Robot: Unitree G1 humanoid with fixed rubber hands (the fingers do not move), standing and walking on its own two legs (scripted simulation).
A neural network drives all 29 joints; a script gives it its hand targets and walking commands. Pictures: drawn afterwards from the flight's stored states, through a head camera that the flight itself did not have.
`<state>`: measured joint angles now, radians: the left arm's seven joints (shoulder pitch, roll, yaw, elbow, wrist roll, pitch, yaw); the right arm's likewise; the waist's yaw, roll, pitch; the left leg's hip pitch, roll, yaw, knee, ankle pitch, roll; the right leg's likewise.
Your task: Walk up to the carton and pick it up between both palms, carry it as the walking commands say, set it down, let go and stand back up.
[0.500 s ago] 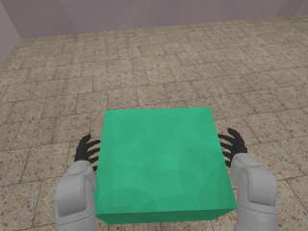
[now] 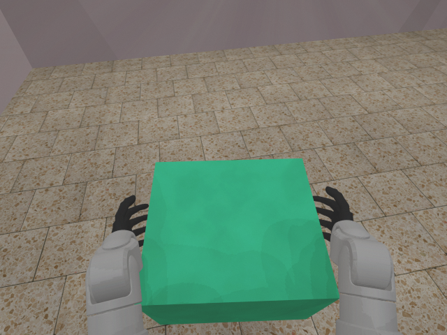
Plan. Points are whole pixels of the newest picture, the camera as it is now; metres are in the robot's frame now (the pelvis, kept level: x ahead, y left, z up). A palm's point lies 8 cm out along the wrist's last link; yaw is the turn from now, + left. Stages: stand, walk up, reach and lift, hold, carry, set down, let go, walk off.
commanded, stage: carry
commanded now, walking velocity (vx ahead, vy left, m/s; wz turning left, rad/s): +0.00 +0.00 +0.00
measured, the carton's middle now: (231, 241) +0.30 +0.00 -0.01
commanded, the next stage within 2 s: hold in 1.04 s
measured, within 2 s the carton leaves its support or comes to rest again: neither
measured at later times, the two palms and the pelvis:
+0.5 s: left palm (128, 254) +0.25 +0.17 +0.07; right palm (346, 240) +0.25 -0.19 +0.07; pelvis -0.02 -0.01 +0.00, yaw +1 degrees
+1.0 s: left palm (135, 259) +0.24 +0.16 +0.06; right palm (351, 243) +0.25 -0.20 +0.06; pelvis -0.02 -0.03 +0.00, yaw +1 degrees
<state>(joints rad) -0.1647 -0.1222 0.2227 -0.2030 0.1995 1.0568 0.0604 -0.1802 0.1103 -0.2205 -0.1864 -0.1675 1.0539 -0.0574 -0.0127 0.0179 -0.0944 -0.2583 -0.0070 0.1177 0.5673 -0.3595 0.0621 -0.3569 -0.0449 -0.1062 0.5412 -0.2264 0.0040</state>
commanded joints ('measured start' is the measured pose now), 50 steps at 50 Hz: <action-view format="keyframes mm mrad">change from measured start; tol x2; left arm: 1 -457 -795 -711 -24 -395 -13 -284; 11 -432 -754 -693 8 -367 -72 -282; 14 -417 -735 -660 63 -337 -93 -282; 24 -424 -712 -619 119 -300 -166 -279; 50 -390 -673 -601 157 -264 -269 -282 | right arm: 1 -442 798 708 -20 392 -6 286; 11 -408 761 685 16 346 -68 279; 13 -397 748 665 51 326 -80 279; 24 -410 731 627 118 281 -163 276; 50 -377 702 619 145 235 -271 267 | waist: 1 1 13 -246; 18 2 4 -176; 50 0 -5 -187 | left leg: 1 51 165 -134 -77 482 -37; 18 -20 150 -158 -134 193 -45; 23 -31 145 -164 -140 145 -45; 30 -35 138 -166 -137 122 -47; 50 -26 131 -166 -115 151 -45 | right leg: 1 156 -83 73 -2 315 -43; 22 144 -91 102 -95 145 -35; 50 149 -89 114 -102 170 -49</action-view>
